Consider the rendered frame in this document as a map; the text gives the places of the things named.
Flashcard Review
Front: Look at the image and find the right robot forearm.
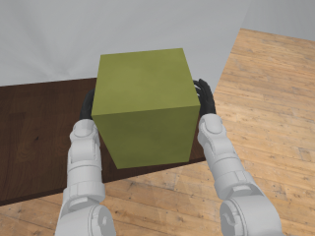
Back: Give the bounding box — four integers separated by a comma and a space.
197, 113, 283, 230

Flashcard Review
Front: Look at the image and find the robot left upper arm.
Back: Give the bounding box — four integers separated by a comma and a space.
55, 205, 116, 236

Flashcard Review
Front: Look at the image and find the right robot hand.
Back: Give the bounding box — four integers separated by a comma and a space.
193, 79, 217, 118

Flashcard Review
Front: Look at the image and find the left robot hand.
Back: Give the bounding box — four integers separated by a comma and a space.
79, 88, 95, 121

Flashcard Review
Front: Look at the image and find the left robot forearm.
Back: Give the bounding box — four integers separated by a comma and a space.
54, 119, 105, 236

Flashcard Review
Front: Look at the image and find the table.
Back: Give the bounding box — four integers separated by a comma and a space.
0, 78, 207, 207

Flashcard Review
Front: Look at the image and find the robot right upper arm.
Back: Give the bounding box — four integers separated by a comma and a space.
220, 195, 298, 236

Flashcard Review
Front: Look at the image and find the carton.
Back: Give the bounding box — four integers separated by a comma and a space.
91, 47, 201, 169

